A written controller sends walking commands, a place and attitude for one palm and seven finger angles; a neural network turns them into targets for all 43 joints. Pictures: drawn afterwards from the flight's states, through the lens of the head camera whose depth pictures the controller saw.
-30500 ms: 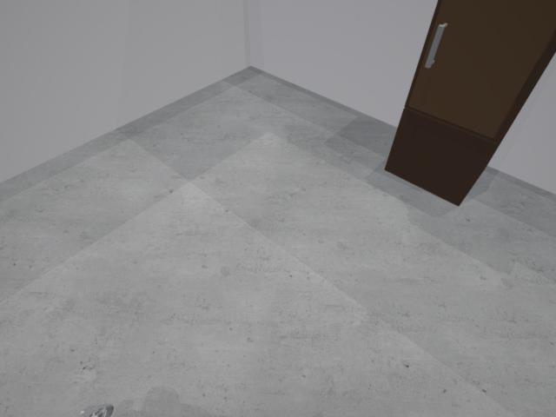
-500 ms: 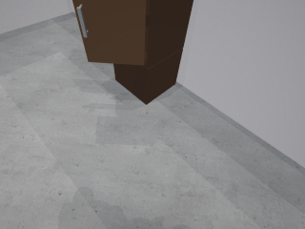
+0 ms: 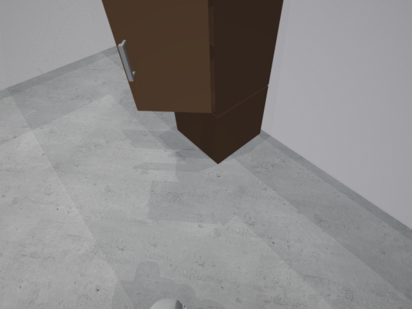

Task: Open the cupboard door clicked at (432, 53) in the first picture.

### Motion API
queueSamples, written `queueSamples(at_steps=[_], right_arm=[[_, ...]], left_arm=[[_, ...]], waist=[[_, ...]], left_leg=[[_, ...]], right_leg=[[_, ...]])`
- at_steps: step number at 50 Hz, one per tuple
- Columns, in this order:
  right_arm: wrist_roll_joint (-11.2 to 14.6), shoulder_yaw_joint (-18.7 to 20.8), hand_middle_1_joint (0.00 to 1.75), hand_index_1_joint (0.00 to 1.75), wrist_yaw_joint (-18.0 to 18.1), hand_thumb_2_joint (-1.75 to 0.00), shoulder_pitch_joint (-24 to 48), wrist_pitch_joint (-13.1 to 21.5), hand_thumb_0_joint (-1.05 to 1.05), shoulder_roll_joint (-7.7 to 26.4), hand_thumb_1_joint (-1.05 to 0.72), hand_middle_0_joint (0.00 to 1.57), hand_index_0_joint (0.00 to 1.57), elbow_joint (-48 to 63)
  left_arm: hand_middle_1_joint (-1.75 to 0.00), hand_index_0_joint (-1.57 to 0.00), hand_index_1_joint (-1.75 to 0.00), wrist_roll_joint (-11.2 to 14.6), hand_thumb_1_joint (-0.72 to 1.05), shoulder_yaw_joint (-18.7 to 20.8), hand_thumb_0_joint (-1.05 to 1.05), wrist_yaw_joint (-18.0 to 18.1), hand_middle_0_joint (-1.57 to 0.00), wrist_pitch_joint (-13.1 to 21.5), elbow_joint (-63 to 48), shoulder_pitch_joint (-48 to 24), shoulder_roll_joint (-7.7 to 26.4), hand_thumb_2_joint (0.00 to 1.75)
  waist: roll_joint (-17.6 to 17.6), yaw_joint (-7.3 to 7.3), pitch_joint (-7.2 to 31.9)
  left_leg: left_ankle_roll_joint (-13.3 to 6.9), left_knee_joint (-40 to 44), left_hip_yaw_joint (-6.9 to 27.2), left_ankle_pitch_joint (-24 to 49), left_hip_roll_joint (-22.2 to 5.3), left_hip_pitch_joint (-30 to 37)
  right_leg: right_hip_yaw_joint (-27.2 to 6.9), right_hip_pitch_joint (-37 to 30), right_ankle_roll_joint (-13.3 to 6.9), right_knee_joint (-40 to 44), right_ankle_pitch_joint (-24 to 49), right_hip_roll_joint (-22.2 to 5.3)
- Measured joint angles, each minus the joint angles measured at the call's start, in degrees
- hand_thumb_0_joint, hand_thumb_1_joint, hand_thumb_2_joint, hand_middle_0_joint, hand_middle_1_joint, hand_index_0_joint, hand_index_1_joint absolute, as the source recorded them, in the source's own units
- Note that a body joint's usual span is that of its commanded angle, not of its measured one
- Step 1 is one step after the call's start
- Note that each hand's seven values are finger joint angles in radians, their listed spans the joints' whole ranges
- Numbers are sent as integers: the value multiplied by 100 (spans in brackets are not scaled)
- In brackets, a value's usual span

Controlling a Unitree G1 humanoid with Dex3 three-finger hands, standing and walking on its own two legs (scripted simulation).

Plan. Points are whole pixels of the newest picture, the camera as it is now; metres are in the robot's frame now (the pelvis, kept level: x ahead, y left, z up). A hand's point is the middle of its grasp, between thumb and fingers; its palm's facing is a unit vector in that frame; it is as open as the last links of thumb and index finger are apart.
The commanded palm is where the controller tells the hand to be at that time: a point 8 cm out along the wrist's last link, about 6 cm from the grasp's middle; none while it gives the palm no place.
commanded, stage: take the last steps up to it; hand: left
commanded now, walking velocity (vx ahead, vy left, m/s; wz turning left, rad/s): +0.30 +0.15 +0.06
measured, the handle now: (128, 61) +1.02 +0.38 -0.06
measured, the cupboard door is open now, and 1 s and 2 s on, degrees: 44 44 44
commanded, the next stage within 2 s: come to a stop and stand still in 0.92 s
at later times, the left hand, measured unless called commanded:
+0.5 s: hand (100, 296) +0.18 +0.27 -0.18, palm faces +0.10 -0.98 -0.19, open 7.4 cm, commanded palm none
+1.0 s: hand (115, 217) +0.37 +0.28 -0.17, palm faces +0.07 -0.98 -0.20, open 7.2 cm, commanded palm none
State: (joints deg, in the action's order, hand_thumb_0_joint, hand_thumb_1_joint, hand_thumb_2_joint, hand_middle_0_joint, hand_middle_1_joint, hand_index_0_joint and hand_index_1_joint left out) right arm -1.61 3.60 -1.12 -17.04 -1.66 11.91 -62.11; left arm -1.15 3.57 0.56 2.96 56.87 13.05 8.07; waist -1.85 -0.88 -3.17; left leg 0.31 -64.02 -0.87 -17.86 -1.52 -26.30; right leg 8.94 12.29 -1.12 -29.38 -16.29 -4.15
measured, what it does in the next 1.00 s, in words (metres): walks ahead: left foot, then right foot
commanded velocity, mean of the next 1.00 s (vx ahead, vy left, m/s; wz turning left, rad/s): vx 0.26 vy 0.11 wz -0.02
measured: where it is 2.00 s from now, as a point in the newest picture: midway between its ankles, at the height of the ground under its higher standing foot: (196, 271)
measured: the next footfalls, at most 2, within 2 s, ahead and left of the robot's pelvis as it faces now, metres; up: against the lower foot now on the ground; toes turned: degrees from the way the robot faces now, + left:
left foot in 0.30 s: +0.23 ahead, +0.19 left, +0.00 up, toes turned +9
right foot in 0.70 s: +0.35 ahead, -0.02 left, +0.00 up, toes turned -8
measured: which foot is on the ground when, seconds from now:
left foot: up 0.00-0.28, down 0.30-0.70, up 0.72-1.00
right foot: down 0.00-0.30, up 0.32-0.68, down 0.70-1.00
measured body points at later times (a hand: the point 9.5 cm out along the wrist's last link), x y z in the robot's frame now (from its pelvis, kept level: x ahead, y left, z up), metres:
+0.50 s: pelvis +0.18 +0.09 +0.00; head +0.22 +0.09 +0.44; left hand +0.17 +0.32 -0.16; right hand +0.26 -0.14 -0.15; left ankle +0.19 +0.18 -0.74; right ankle +0.16 -0.02 -0.66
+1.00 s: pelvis +0.37 +0.10 +0.01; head +0.40 +0.10 +0.45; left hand +0.37 +0.34 -0.15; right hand +0.41 -0.13 -0.15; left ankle +0.45 +0.24 -0.70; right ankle +0.31 -0.01 -0.74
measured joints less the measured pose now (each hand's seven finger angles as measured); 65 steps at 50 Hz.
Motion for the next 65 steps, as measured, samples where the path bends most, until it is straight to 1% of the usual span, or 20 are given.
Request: queueSamples(at_steps=[6,13,15,16,18,20,23,28,33,35,37,39,41,45,50,53,55,57,60,65], right_arm=[[17,52,30,30,-80,-90,433,65,0,21,-91,19,19,254],[40,-31,30,30,-157,-90,996,157,0,8,-91,19,19,479],[23,-85,30,30,-149,-90,1072,295,0,9,-91,19,19,604],[1,-80,30,30,-114,-90,1106,384,0,-1,-91,19,19,664],[-11,-105,30,30,-9,-90,1149,468,0,-116,-91,20,20,724],[-8,-146,30,30,68,-90,1068,467,0,-212,-91,20,20,723],[22,-133,30,30,171,-90,817,487,-1,-318,-92,20,20,627],[-8,-78,30,30,192,-90,356,497,-2,-147,-95,20,20,420],[-26,-88,30,30,120,-90,-100,391,-1,-60,-93,20,20,135],[4,-99,30,30,97,-90,-296,347,-1,-56,-92,20,20,28],[24,-91,30,30,71,-90,-289,249,0,-22,-92,20,20,-101],[26,-80,30,30,70,-90,-191,183,0,-21,-92,20,20,-166],[28,-70,30,30,70,-90,-69,171,0,-34,-91,20,20,-142],[43,-74,30,30,38,-90,134,193,0,-139,-91,20,20,17],[63,-90,30,30,-30,-90,464,207,0,-205,-91,19,19,175],[58,-122,30,30,-47,-90,626,271,0,-211,-91,19,19,264],[30,-157,30,30,-8,-90,686,386,0,-169,-91,20,20,346],[30,-207,30,30,102,-90,845,396,0,-297,-91,20,20,344],[48,-296,30,30,242,-90,1051,295,0,-405,-91,20,20,373],[60,-286,30,30,340,-90,1262,157,0,-464,-91,20,20,462]], left_arm=[[-30,-20,-30,-25,94,-37,0,-34,-20,92,445,545,62,89],[-30,-20,-30,-64,92,-74,0,-57,-20,8,821,1048,13,89],[-30,-20,-30,-52,91,-59,0,-68,-20,-60,884,1222,-3,89],[-30,-20,-30,-32,91,-60,0,-82,-20,-118,910,1243,-4,89],[-30,-20,-30,-8,91,-53,0,-70,-20,-258,920,1059,70,89],[-30,-20,-30,-3,91,-28,1,-63,-20,-318,856,812,117,89],[-29,-20,-30,-30,91,11,1,-93,-20,-300,627,424,153,89],[-29,-20,-30,-44,91,41,1,-127,-19,-263,187,-151,145,89],[-29,-20,-30,-51,92,29,0,-178,-19,-209,-139,-577,181,89],[-29,-20,-30,-67,91,15,0,-194,-19,-109,-238,-628,219,89],[-29,-20,-30,-51,91,-6,0,-159,-19,15,-256,-659,173,89],[-29,-20,-30,-23,91,-45,0,-105,-19,77,-234,-556,131,89],[-29,-20,-30,0,91,-77,0,-68,-19,88,-143,-378,77,89],[-30,-20,-30,29,95,4,-1,10,-20,118,118,-23,123,89],[-30,-20,-30,-13,94,-45,-1,-41,-20,61,463,350,179,89],[-30,-20,-30,-21,93,-57,0,-44,-20,-31,633,574,174,89],[-30,-20,-30,9,92,-95,0,-9,-20,-120,701,749,149,89],[-30,-20,-30,58,92,-131,0,75,-20,-264,781,696,235,89],[-29,-20,-30,87,92,-150,0,137,-20,-463,790,512,245,89],[-29,-20,-30,45,91,-45,0,59,-20,-639,413,144,291,89]], waist=[[211,131,49],[315,448,-95],[305,466,-84],[284,413,-93],[410,393,-225],[440,402,-238],[408,359,-170],[302,209,-11],[200,53,38],[182,26,70],[35,6,-21],[8,-20,-79],[17,-46,-76],[143,-23,6],[248,139,-8],[301,243,-26],[232,269,10],[479,288,-71],[522,312,-116],[396,273,-187]], left_leg=[[208,1005,-121,681,-349,-546],[66,2749,-445,638,-204,-48],[-51,3313,-553,626,-130,389],[-132,3238,-557,843,-119,373],[-240,2814,-645,569,-27,336],[-284,2867,-738,361,23,504],[-285,3350,-834,414,124,900],[-334,4103,-948,469,269,1560],[-216,4057,-989,70,270,1975],[-150,3515,-968,-355,205,1918],[-119,2120,-664,-911,108,1473],[-58,823,-385,-836,115,895],[30,326,-264,-466,18,417],[182,842,-185,76,-221,-127],[190,2190,-278,424,-268,-140],[116,3011,-397,690,-155,195],[-47,3322,-409,1351,-175,432],[-242,2927,-544,818,-34,401],[-320,2978,-644,527,-25,519],[-366,3332,-733,752,-168,581]], right_leg=[[141,-700,106,921,148,-113],[235,-1173,483,813,-361,-367],[184,-1060,543,219,-757,-467],[100,-806,448,-499,-1033,-504],[-382,-70,206,-2277,-1370,-448],[-570,670,66,-3534,-1156,-320],[-518,1431,13,-3964,-716,-256],[-355,1799,42,-2703,-224,-231],[-284,1281,51,-1137,57,-124],[-276,875,-43,-577,84,-57],[-177,769,-154,-766,-97,56],[-127,518,-168,-592,-119,111],[-105,216,-129,-173,-2,160],[-75,-323,-68,595,164,165],[-64,-794,139,865,5,55],[-77,-947,325,592,-340,-56],[-114,-804,372,-44,-745,-68],[-443,-459,287,-971,-1383,-148],[-689,133,268,-1996,-1743,45],[-729,1082,283,-3049,-1450,299]])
